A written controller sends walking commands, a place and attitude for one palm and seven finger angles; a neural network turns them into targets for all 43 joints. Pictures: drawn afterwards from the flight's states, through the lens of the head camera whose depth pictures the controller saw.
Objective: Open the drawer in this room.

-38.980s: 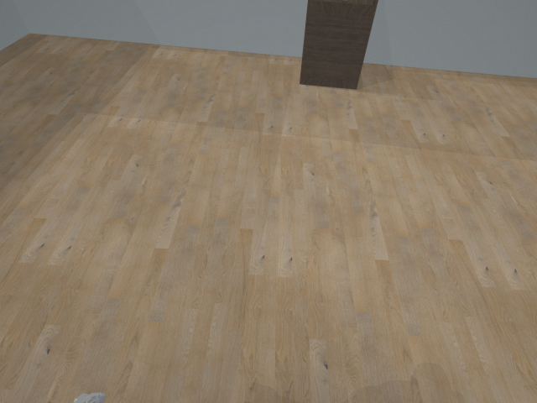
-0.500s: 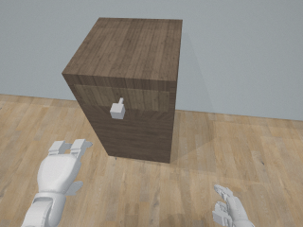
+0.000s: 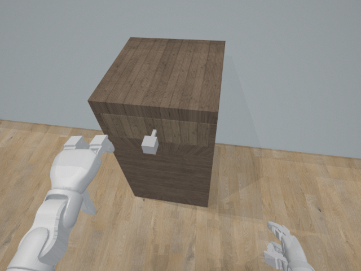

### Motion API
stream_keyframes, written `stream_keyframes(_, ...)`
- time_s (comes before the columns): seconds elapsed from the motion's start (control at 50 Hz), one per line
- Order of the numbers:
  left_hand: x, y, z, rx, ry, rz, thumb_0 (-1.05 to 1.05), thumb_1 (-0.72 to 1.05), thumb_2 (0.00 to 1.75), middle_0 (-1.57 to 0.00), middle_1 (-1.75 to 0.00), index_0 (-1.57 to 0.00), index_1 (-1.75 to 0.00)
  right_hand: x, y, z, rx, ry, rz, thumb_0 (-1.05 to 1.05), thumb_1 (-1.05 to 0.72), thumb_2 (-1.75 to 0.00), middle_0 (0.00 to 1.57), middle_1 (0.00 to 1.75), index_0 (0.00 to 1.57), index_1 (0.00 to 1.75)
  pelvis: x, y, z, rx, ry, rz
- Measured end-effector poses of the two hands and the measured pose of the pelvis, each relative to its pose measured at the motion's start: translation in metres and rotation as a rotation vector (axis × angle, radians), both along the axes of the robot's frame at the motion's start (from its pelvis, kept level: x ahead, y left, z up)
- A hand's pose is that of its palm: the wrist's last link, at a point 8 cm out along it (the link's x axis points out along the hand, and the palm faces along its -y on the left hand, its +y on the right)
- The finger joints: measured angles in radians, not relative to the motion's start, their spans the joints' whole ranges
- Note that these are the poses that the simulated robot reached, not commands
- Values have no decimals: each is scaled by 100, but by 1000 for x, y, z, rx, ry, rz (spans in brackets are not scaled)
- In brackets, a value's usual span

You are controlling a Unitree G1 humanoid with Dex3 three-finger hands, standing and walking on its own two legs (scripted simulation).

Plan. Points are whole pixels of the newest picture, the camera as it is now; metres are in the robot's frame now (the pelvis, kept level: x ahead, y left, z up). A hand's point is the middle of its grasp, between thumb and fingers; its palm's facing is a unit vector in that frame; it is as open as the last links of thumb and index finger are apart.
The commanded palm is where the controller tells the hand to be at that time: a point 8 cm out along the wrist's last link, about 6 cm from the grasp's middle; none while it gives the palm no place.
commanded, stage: raise the hand with hooked fingers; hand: left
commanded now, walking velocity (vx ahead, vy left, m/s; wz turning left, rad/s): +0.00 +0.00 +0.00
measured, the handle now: (151, 140) +0.53 +0.19 -0.12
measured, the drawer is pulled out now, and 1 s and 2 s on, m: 0.00 0.00 0.00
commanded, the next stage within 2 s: move the hooked fingers above the handle in 0.56 s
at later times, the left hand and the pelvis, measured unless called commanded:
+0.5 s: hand (91, 173) +0.28 +0.23 +0.08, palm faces +0.01 -0.07 -1.00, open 13.8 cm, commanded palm +0.26 +0.23 +0.14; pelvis -0.02 -0.01 +0.01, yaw +0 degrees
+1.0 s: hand (109, 163) +0.33 +0.22 +0.05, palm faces -0.03 -0.05 -1.00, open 13.8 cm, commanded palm +0.31 +0.22 +0.11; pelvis -0.03 -0.01 +0.00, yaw +1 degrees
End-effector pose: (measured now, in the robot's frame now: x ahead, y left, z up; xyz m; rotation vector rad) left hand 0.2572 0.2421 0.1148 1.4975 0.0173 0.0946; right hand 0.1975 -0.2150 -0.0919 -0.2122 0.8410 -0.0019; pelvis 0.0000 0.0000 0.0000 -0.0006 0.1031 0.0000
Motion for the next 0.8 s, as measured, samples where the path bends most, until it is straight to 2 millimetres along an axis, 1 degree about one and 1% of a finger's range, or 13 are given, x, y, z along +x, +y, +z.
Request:
stream_keyframes(0.06, 5, 2, 8, 4, 12, 4, 0, -45, 32, -32, -118, -31, -118, 1, 6, 2, 13, 1, 16, 1, -91, -90, 20, 30, 20, 30, -2, -1, 2, 0, -11, 5)
stream_keyframes(0.12, 10, 3, 14, 8, 30, -1, 0, -47, 31, -32, -119, -31, -119, -1, 9, 2, 16, 12, 25, 1, -91, -90, 20, 30, 20, 30, -4, -2, 4, 0, -20, 10)
stream_keyframes(0.18, 15, 3, 21, 11, 39, -19, 0, -48, 31, -32, -120, -32, -120, -7, 7, 1, 12, 28, 24, 1, -91, -90, 20, 30, 20, 30, -6, -3, 6, 0, -26, 13)
stream_keyframes(0.26, 18, 2, 28, 9, 41, -40, 0, -48, 31, -32, -120, -32, -120, -19, 0, -1, 8, 53, 6, 1, -91, -90, 20, 30, 20, 30, -8, -4, 8, 0, -29, 11)
stream_keyframes(0.32, 15, 0, 27, 1, 52, -54, 0, -48, 30, -32, -120, -31, -120, -30, -7, -3, 2, 75, -10, 1, -91, -90, 20, 30, 20, 30, -10, -4, 9, 2, -27, 7)
stream_keyframes(0.42, 6, -5, 19, -2, 58, -84, 0, -48, 30, -32, -120, -31, -120, -46, -20, -6, -19, 109, -31, 1, -91, -90, 20, 30, 20, 30, -15, -5, 9, 4, -25, 4)
stream_keyframes(0.52, 1, -7, 17, 8, 27, -92, 0, -48, 30, -32, -120, -32, -120, -56, -27, -9, -29, 124, -50, 1, -91, -90, 20, 30, 20, 30, -19, -7, 8, 6, -27, 5)
stream_keyframes(0.6, 0, -6, 18, 12, 13, -72, 0, -49, 30, -32, -120, -32, -120, -58, -27, -9, -21, 117, -59, 1, -91, -90, 20, 30, 20, 30, -22, -8, 9, 7, -31, 4)
stream_keyframes(0.7, 0, -8, 19, 13, 23, -59, 0, -49, 30, -32, -120, -32, -120, -55, -23, -7, -4, 92, -59, 1, -91, -90, 20, 30, 20, 30, -24, -9, 9, 9, -37, 2)
stream_keyframes(0.8, 8, -10, 8, 13, 71, -59, 0, -49, 30, -32, -120, -31, -120, -51, -19, -6, -5, 77, -45, 1, -91, -90, 20, 30, 20, 30, -27, -11, 9, 10, -32, 9)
